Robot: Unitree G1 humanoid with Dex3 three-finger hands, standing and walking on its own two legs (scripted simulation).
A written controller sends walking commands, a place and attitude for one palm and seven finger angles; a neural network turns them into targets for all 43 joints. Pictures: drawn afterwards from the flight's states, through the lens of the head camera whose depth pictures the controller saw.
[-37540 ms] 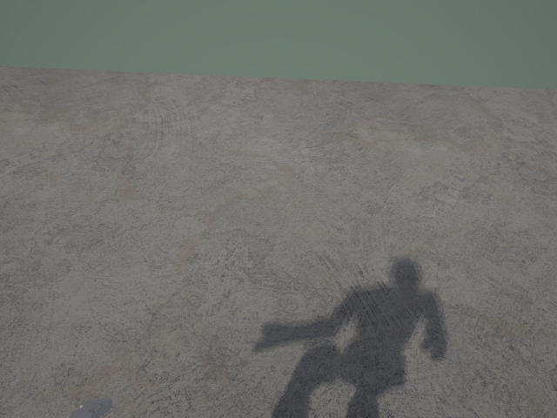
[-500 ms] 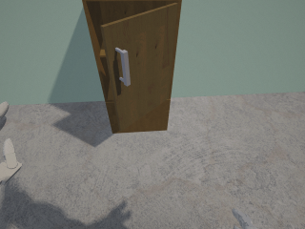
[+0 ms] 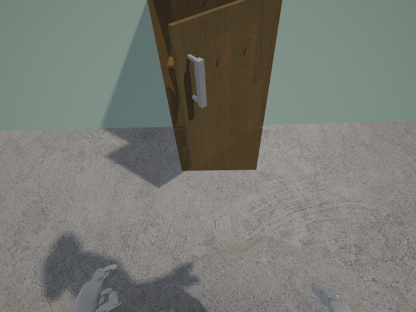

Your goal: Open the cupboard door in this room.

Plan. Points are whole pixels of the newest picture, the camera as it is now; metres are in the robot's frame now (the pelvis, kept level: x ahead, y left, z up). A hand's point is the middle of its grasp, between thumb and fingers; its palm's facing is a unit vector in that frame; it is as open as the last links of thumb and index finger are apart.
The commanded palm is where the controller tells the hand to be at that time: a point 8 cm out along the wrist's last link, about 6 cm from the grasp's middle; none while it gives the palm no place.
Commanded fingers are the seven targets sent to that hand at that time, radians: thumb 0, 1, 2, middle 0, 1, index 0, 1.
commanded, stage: let the arm hang, fingers relaxed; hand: left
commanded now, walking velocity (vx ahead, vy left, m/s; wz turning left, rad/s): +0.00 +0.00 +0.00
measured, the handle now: (196, 81) +0.74 +0.06 +0.05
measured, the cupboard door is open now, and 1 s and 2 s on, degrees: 40 40 40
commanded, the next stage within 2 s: look to check the result in 0.90 s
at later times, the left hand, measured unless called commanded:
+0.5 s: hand out of the picture -0.02 +0.24 -0.14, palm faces +0.04 -0.96 -0.29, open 7.3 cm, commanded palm none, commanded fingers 0.00 0.90 0.90 -0.20 -0.30 -0.20 -0.30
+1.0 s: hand out of the picture +0.06 +0.25 -0.14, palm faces +0.00 -0.95 -0.31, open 7.4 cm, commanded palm none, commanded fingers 0.00 0.90 0.90 -0.20 -0.30 -0.20 -0.30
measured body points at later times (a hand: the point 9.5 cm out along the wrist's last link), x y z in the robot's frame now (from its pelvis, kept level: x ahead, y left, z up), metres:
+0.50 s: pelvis -0.02 +0.03 +0.02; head +0.00 +0.01 +0.47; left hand -0.02 +0.29 -0.12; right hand +0.00 -0.22 -0.14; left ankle +0.01 +0.12 -0.72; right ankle +0.01 -0.09 -0.72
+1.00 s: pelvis +0.00 +0.03 +0.03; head +0.01 +0.02 +0.47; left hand +0.06 +0.30 -0.11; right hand +0.05 -0.25 -0.12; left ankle +0.01 +0.12 -0.72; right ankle +0.01 -0.09 -0.72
